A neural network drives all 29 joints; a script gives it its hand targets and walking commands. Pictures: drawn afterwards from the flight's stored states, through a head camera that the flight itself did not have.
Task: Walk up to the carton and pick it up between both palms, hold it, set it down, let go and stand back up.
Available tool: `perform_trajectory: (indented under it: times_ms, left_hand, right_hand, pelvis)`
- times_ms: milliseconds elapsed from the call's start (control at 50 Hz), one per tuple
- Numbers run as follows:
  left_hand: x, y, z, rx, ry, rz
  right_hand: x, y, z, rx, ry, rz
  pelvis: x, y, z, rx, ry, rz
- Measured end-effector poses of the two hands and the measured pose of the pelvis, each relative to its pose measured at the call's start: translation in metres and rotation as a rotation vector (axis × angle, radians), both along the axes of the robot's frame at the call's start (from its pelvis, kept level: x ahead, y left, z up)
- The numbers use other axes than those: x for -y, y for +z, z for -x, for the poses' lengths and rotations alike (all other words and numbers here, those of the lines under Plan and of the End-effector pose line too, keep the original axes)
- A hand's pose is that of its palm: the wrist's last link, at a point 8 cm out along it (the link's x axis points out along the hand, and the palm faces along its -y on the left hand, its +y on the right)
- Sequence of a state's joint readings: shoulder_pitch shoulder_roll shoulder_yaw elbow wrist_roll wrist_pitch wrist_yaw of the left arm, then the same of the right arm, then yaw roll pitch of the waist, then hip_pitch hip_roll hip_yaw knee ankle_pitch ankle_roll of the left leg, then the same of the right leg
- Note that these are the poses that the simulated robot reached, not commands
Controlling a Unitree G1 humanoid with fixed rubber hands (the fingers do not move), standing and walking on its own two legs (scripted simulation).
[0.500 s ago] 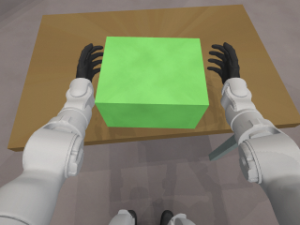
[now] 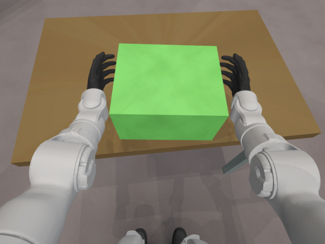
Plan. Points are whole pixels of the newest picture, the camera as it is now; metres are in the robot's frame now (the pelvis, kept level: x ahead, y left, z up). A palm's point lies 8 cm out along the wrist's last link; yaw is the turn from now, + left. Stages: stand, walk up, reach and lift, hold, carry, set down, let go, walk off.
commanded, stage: reach and lift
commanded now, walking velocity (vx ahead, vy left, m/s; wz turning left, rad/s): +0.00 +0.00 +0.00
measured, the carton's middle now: (167, 93) +0.49 +0.03 +0.01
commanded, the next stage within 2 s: none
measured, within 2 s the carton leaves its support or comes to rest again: neither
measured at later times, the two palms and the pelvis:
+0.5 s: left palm (97, 87) +0.46 +0.20 +0.05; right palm (239, 91) +0.47 -0.15 +0.06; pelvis +0.01 +0.01 +0.02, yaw +0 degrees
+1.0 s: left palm (98, 87) +0.47 +0.20 +0.05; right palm (238, 91) +0.48 -0.15 +0.05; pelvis +0.04 +0.00 +0.03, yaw +1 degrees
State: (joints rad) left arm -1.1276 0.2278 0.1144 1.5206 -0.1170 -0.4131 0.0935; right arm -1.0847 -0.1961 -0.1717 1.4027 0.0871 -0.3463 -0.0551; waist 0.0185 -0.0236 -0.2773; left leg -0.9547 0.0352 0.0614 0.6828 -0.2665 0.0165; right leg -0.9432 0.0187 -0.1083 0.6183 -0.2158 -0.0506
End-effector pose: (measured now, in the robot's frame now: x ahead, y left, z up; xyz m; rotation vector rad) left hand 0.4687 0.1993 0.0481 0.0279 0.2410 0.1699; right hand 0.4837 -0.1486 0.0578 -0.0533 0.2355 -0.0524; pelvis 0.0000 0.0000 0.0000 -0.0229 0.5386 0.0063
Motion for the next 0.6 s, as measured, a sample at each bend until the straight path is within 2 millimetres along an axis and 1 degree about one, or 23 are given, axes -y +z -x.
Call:
perform_trajectory:
  times_ms: [280,400,520,600]
  left_hand:
    - [0.0,0.001,0.0,-0.012,-0.002,0.002]
    - [0.0,0.001,0.002,0.008,-0.005,0.022]
    - [0.002,0.002,0.005,0.037,0.0,0.026]
    - [0.002,0.001,0.003,0.025,-0.003,0.017]
  right_hand:
    - [-0.001,-0.001,0.001,-0.001,-0.012,-0.014]
    - [-0.001,0.0,0.003,0.026,-0.011,-0.01]
    - [0.0,-0.001,0.01,0.068,-0.022,-0.025]
    - [0.0,-0.003,0.008,0.061,-0.021,-0.023]
  pelvis:
    - [-0.01,0.003,-0.002,0.016,-0.008,0.006]
    - [-0.011,0.009,-0.004,0.05,0.0,0.004]
    - [-0.011,0.018,-0.012,0.084,0.003,0.0]
    - [-0.01,0.022,-0.019,0.093,0.002,-0.002]
